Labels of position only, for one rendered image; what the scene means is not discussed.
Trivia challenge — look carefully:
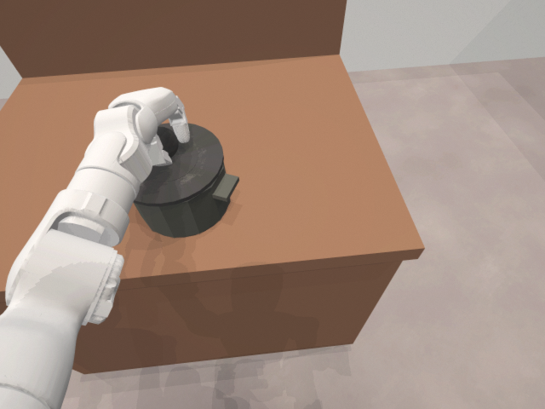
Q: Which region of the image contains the lid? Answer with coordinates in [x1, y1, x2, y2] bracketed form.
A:
[134, 123, 224, 206]

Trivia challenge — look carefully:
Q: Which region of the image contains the left robot forearm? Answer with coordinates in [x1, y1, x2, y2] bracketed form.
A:
[5, 99, 158, 306]

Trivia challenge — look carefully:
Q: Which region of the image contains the robot left hand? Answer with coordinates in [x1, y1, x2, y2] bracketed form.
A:
[108, 87, 190, 166]

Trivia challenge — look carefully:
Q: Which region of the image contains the left robot upper arm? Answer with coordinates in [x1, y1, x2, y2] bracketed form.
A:
[0, 229, 124, 409]

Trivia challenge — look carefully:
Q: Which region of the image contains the table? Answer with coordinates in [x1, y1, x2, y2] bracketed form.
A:
[0, 0, 425, 374]

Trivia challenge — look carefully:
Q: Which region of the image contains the pot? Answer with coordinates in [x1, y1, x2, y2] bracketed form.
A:
[133, 161, 239, 238]

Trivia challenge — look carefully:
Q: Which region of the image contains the knob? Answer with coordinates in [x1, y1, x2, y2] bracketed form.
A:
[157, 127, 179, 157]

